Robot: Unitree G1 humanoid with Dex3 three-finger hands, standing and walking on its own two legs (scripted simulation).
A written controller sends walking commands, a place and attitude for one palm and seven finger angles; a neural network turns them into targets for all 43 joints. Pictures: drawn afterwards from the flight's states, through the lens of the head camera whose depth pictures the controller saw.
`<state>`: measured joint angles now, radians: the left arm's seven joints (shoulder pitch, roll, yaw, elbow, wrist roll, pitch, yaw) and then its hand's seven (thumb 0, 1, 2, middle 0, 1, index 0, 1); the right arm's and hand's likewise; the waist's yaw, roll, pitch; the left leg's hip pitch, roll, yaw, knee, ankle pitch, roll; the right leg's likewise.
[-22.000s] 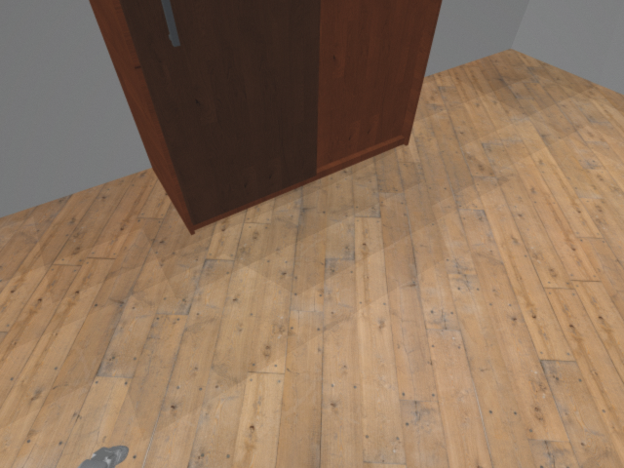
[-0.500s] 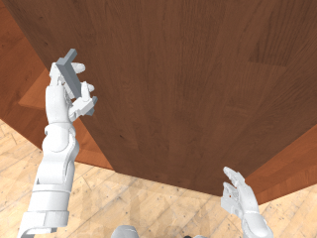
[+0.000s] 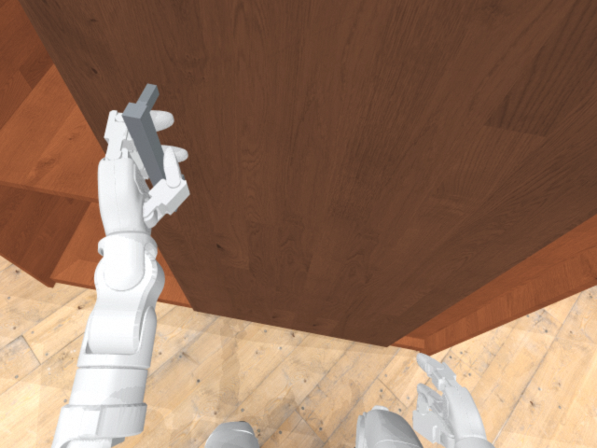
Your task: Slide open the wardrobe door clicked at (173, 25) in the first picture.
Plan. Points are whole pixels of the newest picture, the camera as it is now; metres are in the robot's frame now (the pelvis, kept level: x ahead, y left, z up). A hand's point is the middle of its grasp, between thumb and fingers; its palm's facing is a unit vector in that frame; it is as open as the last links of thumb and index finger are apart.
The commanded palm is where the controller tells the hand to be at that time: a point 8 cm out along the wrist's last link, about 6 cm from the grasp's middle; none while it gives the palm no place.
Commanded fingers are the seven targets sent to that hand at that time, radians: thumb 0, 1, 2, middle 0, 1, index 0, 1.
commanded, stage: step sideways, sliding the door along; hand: left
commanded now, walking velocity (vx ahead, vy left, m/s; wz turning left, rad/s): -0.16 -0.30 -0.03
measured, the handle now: (161, 154) +0.40 +0.25 +0.10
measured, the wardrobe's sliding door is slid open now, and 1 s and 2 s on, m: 0.49 0.49 0.49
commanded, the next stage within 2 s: stop walking and hold the door there in 0.54 s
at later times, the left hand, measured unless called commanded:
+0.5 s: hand (186, 180) +0.36 +0.21 +0.10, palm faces +0.56 -0.83 -0.09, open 6.6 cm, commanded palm +0.32 +0.18 +0.09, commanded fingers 0.00 0.90 0.90 -0.45 -1.40 -0.45 -1.40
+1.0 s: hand (176, 183) +0.36 +0.22 +0.10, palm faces +0.57 -0.75 -0.34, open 6.5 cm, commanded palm +0.31 +0.24 +0.08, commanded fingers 0.00 0.90 0.90 -0.45 -1.40 -0.45 -1.40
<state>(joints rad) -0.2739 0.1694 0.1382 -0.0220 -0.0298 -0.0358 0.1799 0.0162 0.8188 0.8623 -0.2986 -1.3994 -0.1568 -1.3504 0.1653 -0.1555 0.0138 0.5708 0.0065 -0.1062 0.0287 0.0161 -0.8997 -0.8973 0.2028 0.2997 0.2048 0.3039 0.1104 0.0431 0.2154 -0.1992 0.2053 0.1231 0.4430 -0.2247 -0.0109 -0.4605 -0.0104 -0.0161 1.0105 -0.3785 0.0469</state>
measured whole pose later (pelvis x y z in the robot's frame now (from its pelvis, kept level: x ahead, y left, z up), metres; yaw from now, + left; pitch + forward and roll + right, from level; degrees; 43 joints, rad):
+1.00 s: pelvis +0.04 -0.13 -0.03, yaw -4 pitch -1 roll -2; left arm -0.15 0.51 0.48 0.39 -0.05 -0.06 0.12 -0.09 0.66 0.84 -0.40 -1.30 -0.21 -1.36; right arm 0.13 -0.24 0.04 0.58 0.03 -0.09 -0.05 0.01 -0.89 -0.90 0.21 0.30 0.21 0.30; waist 0.04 0.06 0.04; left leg -0.25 0.15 0.10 0.82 -0.50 -0.05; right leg -0.32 0.01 -0.14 0.57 -0.19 -0.05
